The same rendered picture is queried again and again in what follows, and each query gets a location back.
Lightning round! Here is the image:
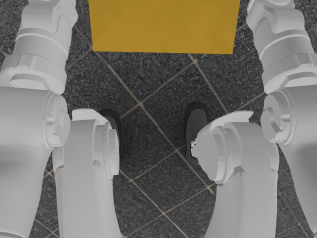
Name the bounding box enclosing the right robot thigh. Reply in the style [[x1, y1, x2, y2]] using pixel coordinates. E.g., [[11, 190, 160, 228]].
[[204, 122, 278, 238]]

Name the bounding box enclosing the right robot shin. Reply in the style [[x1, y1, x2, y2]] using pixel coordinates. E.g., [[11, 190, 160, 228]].
[[191, 110, 280, 173]]

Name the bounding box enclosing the right robot upper arm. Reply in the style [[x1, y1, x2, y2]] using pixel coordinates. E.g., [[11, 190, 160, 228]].
[[260, 84, 317, 238]]

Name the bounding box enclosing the robot left forearm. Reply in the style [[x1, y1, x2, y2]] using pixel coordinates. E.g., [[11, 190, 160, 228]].
[[0, 0, 78, 95]]

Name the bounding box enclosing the left robot upper arm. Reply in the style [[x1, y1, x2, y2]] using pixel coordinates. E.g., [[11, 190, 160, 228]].
[[0, 86, 71, 238]]

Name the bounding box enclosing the carton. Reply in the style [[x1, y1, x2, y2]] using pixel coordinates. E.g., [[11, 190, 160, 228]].
[[88, 0, 241, 55]]

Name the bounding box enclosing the robot right forearm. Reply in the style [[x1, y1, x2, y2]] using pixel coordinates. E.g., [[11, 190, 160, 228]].
[[246, 0, 317, 94]]

